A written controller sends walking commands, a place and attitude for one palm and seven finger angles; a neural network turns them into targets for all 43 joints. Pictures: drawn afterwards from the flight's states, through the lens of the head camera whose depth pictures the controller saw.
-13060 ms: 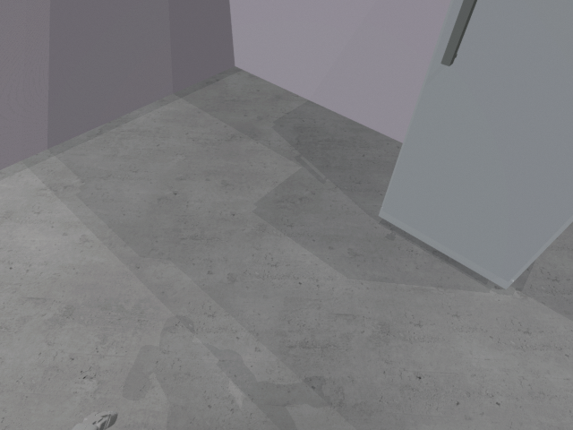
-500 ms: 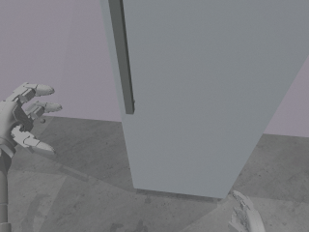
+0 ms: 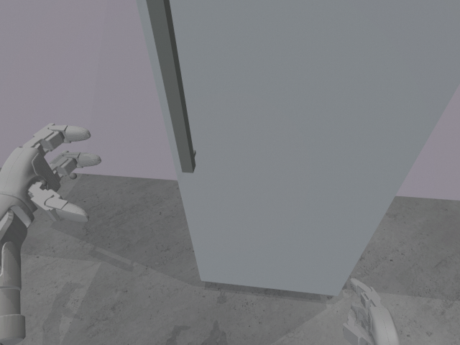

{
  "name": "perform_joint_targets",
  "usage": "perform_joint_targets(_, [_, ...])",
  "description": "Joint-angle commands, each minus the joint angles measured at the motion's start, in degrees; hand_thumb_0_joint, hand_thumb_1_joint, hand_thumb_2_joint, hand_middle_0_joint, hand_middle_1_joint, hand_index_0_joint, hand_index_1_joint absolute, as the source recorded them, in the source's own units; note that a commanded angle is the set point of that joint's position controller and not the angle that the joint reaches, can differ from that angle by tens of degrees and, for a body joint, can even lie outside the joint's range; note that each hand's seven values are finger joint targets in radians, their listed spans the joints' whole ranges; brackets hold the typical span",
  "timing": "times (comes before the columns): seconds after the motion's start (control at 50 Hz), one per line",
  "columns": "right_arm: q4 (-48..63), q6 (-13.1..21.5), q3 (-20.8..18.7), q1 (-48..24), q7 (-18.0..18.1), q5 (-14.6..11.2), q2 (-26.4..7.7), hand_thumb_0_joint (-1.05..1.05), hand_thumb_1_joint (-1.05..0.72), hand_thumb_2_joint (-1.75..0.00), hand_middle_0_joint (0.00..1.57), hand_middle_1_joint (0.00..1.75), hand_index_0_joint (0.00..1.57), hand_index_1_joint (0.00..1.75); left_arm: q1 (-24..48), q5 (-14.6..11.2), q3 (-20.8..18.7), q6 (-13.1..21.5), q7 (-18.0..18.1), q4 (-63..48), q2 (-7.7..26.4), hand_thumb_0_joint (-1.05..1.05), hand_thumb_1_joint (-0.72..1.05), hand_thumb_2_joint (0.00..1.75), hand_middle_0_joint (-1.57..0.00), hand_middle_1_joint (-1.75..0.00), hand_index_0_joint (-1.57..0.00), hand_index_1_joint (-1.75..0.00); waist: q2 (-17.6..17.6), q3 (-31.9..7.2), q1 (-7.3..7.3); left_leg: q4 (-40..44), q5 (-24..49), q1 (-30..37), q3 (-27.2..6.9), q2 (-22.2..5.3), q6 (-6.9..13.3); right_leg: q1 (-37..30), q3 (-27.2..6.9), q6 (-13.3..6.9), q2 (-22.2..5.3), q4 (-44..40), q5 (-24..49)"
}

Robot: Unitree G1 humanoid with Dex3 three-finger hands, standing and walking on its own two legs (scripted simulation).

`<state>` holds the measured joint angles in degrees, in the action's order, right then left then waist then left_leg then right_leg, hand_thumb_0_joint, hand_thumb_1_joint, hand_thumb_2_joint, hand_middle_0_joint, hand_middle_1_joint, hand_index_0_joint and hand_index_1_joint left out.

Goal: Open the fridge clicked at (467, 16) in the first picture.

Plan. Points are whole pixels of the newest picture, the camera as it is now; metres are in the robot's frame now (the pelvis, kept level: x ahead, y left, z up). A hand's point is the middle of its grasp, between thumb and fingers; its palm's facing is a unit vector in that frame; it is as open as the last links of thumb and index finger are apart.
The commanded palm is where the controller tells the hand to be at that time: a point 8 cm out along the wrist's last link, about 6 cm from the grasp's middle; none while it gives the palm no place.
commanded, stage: move the hooked fingers beside the handle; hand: left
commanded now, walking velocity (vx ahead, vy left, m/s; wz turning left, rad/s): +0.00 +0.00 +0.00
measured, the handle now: (175, 73) +0.50 +0.16 +0.26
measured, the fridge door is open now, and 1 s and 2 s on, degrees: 0 0 0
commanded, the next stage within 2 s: none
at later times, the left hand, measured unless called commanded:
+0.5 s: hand (99, 155) +0.34 +0.26 +0.19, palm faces +0.01 -1.00 -0.02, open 14.0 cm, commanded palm +0.32 +0.31 +0.20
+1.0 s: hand (122, 134) +0.40 +0.24 +0.19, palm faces +0.01 -1.00 -0.01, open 14.0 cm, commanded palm +0.38 +0.29 +0.19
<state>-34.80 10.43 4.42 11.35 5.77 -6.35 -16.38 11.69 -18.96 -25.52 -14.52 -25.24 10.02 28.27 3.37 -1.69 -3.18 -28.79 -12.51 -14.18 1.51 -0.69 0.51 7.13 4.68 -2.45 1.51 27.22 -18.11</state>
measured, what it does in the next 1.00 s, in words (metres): stands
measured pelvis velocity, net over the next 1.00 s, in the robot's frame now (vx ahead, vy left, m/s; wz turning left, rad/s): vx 0.00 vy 0.02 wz -0.02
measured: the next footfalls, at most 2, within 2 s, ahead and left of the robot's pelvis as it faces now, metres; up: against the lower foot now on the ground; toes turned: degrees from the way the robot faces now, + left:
none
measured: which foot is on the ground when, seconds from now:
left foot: down 0.00-1.00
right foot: down 0.00-1.00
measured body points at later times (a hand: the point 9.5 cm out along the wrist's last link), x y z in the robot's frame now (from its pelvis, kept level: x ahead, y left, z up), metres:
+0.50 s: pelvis +0.00 +0.02 +0.00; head -0.02 +0.01 +0.45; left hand +0.33 +0.31 +0.20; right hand +0.17 -0.21 -0.07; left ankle +0.03 +0.12 -0.74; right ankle -0.03 -0.08 -0.74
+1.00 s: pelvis +0.00 +0.02 +0.00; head +0.00 +0.01 +0.45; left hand +0.39 +0.29 +0.19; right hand +0.13 -0.24 -0.09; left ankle +0.03 +0.12 -0.74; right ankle -0.03 -0.08 -0.74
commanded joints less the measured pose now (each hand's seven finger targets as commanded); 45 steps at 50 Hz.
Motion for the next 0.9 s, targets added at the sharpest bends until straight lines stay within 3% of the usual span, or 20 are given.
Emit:
perform_joint_targets(0.0, [9.85,3.01,-2.68,-7.42,0.97,0.45,-5.54,0.0,-0.9,-0.9,0.2,0.3,0.2,0.3,22.29,-1.11,-5.13,5.29,0.41,-12.4,17.34,0.0,-0.5,0.3,-0.3,-1.2,-0.3,-1.2,-0.5,-11.82,1.08,1.62,10.3,11.96,-3.02,1.33,2.38,5.7,-4.04,2.41,-1.45,-4.79,18.82])
perform_joint_targets(0.02, [9.88,2.92,-2.69,-7.57,0.83,0.61,-5.57,0.0,-0.9,-0.9,0.2,0.3,0.2,0.3,21.57,-1.39,-6.28,5.96,0.77,-13.46,18.53,0.0,-0.5,0.3,-0.3,-1.2,-0.3,-1.2,-1.3,-12.71,0.43,1.32,11.78,11.94,-2.98,1.03,2.32,4.26,-4.39,2.44,-1.71,-4.65,20.72])
perform_joint_targets(0.06, [9.91,2.81,-2.49,-7.73,0.81,0.58,-5.07,0.0,-0.9,-0.9,0.2,0.3,0.2,0.3,23.31,-0.99,-5.69,6.59,1.26,-13.54,17.66,0.0,-0.5,0.3,-0.3,-1.2,-0.3,-1.2,1.98,-13.56,0.6,1.8,12.76,13.06,-2.67,1.29,2.23,4.22,-3.66,1.85,-1.41,-4.22,21.38])
perform_joint_targets(0.08, [9.9,2.79,-2.47,-7.48,0.76,0.64,-4.9,0.0,-0.9,-0.9,0.2,0.3,0.2,0.3,23.11,-0.98,-4.99,6.59,1.48,-12.68,16.44,0.0,-0.5,0.3,-0.3,-1.2,-0.3,-1.2,2.09,-13.5,0.55,2.0,12.83,13.36,-2.8,1.24,2.14,4.55,-3.33,1.68,-1.27,-4.16,21.19])
perform_joint_targets(0.12, [9.64,2.45,-2.64,-6.99,0.5,0.68,-5.29,0.0,-0.9,-0.9,0.2,0.3,0.2,0.3,20.36,-1.0,-6.76,6.01,1.93,-9.98,17.9,0.0,-0.5,0.3,-0.3,-1.2,-0.3,-1.2,0.33,-12.6,-0.23,2.06,13.32,11.98,-2.65,1.05,2.12,3.82,-3.24,1.69,-1.24,-4.39,21.6])
perform_joint_targets(0.2, [9.64,1.75,-2.52,-6.71,0.53,0.32,-5.49,0.0,-0.9,-0.9,0.2,0.3,0.2,0.3,24.17,0.16,-1.94,3.8,2.52,-6.64,13.78,0.0,-0.5,0.3,-0.3,-1.2,-0.3,-1.2,1.27,-9.83,1.24,3.27,9.93,11.37,-3.14,0.89,1.9,7.19,-2.49,1.44,-0.95,-4.94,16.63])
perform_joint_targets(0.22, [9.86,1.71,-2.72,-6.77,0.41,0.36,-5.55,0.0,-0.9,-0.9,0.2,0.3,0.2,0.3,23.14,-0.13,-2.48,3.63,2.62,-6.43,14.18,0.0,-0.5,0.3,-0.3,-1.2,-0.3,-1.2,-1.1,-10.28,0.75,2.85,11.2,11.36,-3.08,0.68,2.09,6.31,-2.75,1.42,-1.04,-4.98,18.07])
perform_joint_targets(0.28, [10.15,1.33,-2.66,-6.8,0.52,0.34,-5.46,0.0,-0.9,-0.9,0.2,0.3,0.2,0.3,27.16,0.65,-0.8,3.72,3.1,-8.43,13.39,0.0,-0.5,0.3,-0.3,-1.2,-0.3,-1.2,1.19,-12.01,1.51,3.21,10.54,12.74,-3.24,0.76,2.1,7.13,-2.67,1.28,-0.88,-5.02,16.56])
perform_joint_targets(0.34, [9.77,1.17,-2.62,-6.46,0.63,0.59,-5.54,0.0,-0.9,-0.9,0.2,0.3,0.2,0.3,30.23,0.65,-1.25,5.24,3.93,-9.18,14.3,0.0,-0.5,0.3,-0.3,-1.2,-0.3,-1.2,0.11,-13.25,1.65,3.32,11.19,13.4,-3.49,0.54,2.09,6.39,-2.65,1.09,-0.69,-5.13,16.77])
perform_joint_targets(0.4, [8.95,0.91,-2.44,-5.98,1.03,0.67,-5.45,0.0,-0.9,-0.9,0.2,0.3,0.2,0.3,34.57,1.58,0.78,6.18,5.1,-7.32,12.7,0.0,-0.5,0.3,-0.3,-1.2,-0.3,-1.2,1.31,-12.17,2.66,4.21,8.71,13.84,-3.98,0.35,1.83,8.09,-2.25,0.95,-0.52,-5.63,13.22])
perform_joint_targets(0.42, [8.63,0.88,-2.58,-5.71,1.09,0.65,-5.5,0.0,-0.9,-0.9,0.2,0.3,0.2,0.3,34.9,1.53,0.87,6.4,5.55,-6.48,12.83,0.0,-0.5,0.3,-0.3,-1.2,-0.3,-1.2,0.27,-12.2,2.58,4.1,8.75,13.64,-3.81,0.24,1.96,7.72,-2.43,0.93,-0.52,-5.99,13.05])
perform_joint_targets(0.5, [7.94,0.27,-2.56,-5.03,1.16,0.84,-5.74,0.0,-0.9,-0.9,0.2,0.3,0.2,0.3,35.29,2.76,0.2,5.54,6.85,-1.67,13.55,0.0,-0.5,0.3,-0.3,-1.2,-0.3,-1.2,2.21,-11.61,2.23,4.99,7.61,13.04,-4.11,0.29,1.67,7.9,-2.46,0.66,-0.74,-6.23,11.97])
perform_joint_targets(0.56, [8.06,-0.32,-2.75,-4.64,0.98,0.84,-5.93,0.0,-0.9,-0.9,0.2,0.3,0.2,0.3,36.06,3.13,0.81,5.23,7.14,0.29,13.28,0.0,-0.5,0.3,-0.3,-1.2,-0.3,-1.2,-0.2,-12.83,2.33,4.8,9.05,12.58,-3.71,0.19,1.86,6.66,-2.58,0.8,-0.88,-6.11,13.83])
perform_joint_targets(0.6, [8.25,-0.54,-2.76,-4.42,0.85,0.81,-5.9,0.0,-0.9,-0.9,0.2,0.3,0.2,0.3,37.04,3.24,2.14,5.38,7.0,0.93,12.0,0.0,-0.5,0.3,-0.3,-1.2,-0.3,-1.2,0.74,-13.4,2.45,4.85,9.34,13.0,-3.85,0.19,1.76,6.87,-2.55,0.7,-0.8,-5.92,14.0])
perform_joint_targets(0.72, [7.44,-1.02,-3.11,-3.23,0.91,0.83,-6.46,0.0,-0.9,-0.9,0.2,0.3,0.2,0.3,40.96,3.45,1.51,7.57,7.36,3.83,13.96,0.0,-0.5,0.3,-0.3,-1.2,-0.3,-1.2,-1.07,-13.12,3.1,4.45,9.4,12.86,-3.41,-0.08,2.13,7.3,-2.94,0.76,-0.59,-6.47,13.99])
perform_joint_targets(0.74, [7.37,-1.09,-3.15,-3.01,1.02,0.84,-6.52,0.0,-0.9,-0.9,0.2,0.3,0.2,0.3,42.83,3.62,1.56,7.73,7.5,3.94,14.12,0.0,-0.5,0.3,-0.3,-1.2,-0.3,-1.2,0.45,-13.42,3.36,4.49,9.42,12.84,-3.32,0.0,2.11,7.45,-3.15,0.8,-0.73,-6.36,14.22])
perform_joint_targets(0.76, [6.96,-1.19,-3.11,-2.59,1.1,0.85,-6.47,0.0,-0.9,-0.9,0.2,0.3,0.2,0.3,44.78,3.88,3.06,7.82,7.6,5.32,12.8,0.0,-0.5,0.3,-0.3,-1.2,-0.3,-1.2,-0.38,-12.55,4.09,4.61,8.74,12.94,-3.59,-0.12,2.07,8.53,-2.92,0.85,-0.61,-6.43,13.42])
perform_joint_targets(0.8, [6.55,-1.21,-3.28,-1.87,1.05,1.01,-6.71,0.0,-0.9,-0.9,0.2,0.3,0.2,0.3,45.81,4.19,2.16,8.44,7.9,6.65,13.96,0.0,-0.5,0.3,-0.3,-1.2,-0.3,-1.2,1.08,-12.9,3.83,4.8,8.22,12.82,-3.92,-0.15,1.88,8.61,-2.94,0.66,-0.58,-6.44,12.58])
perform_joint_targets(0.82, [6.55,-1.36,-3.37,-1.82,1.08,0.95,-6.8,0.0,-0.9,-0.9,0.2,0.3,0.2,0.3,45.19,4.24,2.03,8.79,8.02,7.45,14.42,0.0,-0.5,0.3,-0.3,-1.2,-0.3,-1.2,-0.3,-12.92,3.75,4.44,8.88,12.55,-3.44,-0.19,2.18,8.02,-3.16,0.69,-0.64,-6.67,13.21])
perform_joint_targets(0.88, [5.94,-1.4,-3.5,-0.89,1.08,1.01,-6.92,0.0,-0.9,-0.9,0.2,0.3,0.2,0.3,49.3,4.87,3.7,9.58,8.14,9.18,13.18,0.0,-0.5,0.3,-0.3,-1.2,-0.3,-1.2,2.76,-14.16,4.48,4.34,8.75,13.48,-3.78,-0.19,1.91,9.03,-3.09,0.57,-0.64,-6.26,12.99])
